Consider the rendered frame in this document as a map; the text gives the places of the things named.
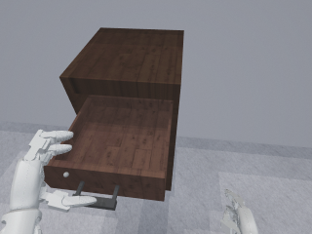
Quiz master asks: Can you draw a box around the handle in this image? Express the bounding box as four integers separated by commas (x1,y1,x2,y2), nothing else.
72,180,120,211

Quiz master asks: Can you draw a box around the robot left forearm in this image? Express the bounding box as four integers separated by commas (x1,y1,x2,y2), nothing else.
0,208,43,234

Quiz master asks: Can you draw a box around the cabinet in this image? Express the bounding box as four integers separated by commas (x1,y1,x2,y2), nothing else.
59,27,184,191

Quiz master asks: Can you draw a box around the robot right hand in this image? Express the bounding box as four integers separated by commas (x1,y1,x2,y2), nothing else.
220,189,258,234

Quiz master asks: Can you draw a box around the drawer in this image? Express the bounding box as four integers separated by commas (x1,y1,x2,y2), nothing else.
43,95,174,202

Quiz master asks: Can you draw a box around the robot left hand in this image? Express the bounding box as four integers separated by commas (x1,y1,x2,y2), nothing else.
10,129,97,213

